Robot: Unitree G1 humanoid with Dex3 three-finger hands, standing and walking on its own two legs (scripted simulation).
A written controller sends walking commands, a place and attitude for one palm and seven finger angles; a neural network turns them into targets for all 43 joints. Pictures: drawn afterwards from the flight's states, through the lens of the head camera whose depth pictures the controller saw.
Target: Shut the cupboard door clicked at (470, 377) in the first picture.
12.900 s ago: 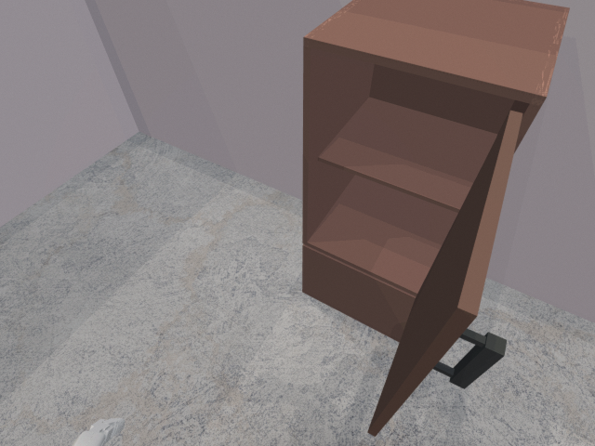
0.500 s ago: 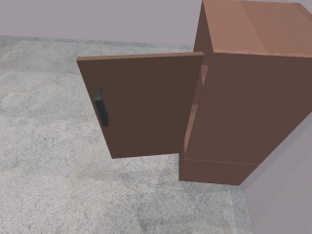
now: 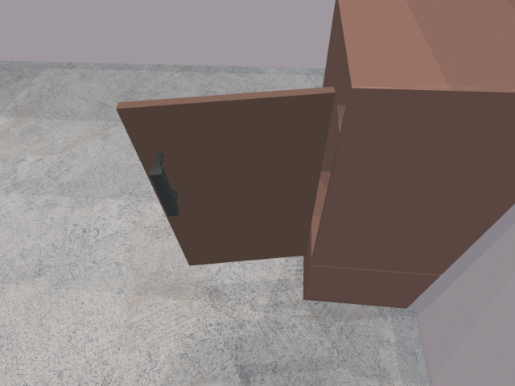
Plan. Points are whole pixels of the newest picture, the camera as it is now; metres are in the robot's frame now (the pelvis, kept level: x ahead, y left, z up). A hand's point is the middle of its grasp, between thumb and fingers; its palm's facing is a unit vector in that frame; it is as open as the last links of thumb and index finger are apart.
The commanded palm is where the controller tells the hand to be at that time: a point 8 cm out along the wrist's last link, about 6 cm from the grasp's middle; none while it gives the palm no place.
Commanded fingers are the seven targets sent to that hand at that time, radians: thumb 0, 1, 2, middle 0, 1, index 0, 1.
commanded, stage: come to a stop and stand still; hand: left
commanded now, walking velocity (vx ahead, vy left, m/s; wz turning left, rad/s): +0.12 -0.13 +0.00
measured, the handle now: (166, 185) +0.47 +0.22 -0.01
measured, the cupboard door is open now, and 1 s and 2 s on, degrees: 100 100 100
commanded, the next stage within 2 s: look again from close up in 0.52 s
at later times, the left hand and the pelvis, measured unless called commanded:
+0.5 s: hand out of the picture -0.06 +0.20 -0.16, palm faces +0.03 -0.97 -0.23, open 7.4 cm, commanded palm none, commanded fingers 0.00 0.90 0.90 -0.20 -0.30 -0.20 -0.30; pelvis -0.03 +0.02 +0.00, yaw -1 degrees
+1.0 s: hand out of the picture +0.02 +0.21 -0.17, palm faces +0.00 -0.98 -0.21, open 7.3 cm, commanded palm none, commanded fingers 0.00 0.90 0.90 -0.20 -0.30 -0.20 -0.30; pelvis +0.00 +0.03 +0.00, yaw -1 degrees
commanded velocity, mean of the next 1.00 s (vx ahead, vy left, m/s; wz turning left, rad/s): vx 0.04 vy -0.05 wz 0.00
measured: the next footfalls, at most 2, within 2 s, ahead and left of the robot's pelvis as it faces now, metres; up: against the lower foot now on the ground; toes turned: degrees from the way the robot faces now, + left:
left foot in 0.06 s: +0.05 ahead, +0.15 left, +0.00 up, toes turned +3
right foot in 0.30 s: +0.04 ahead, -0.05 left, +0.00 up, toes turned -3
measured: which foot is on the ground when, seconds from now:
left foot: up 0.00-0.04, down 0.06-0.34, up 0.36-0.58, down 0.60-1.00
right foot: down 0.00-0.12, up 0.14-0.28, down 0.30-1.00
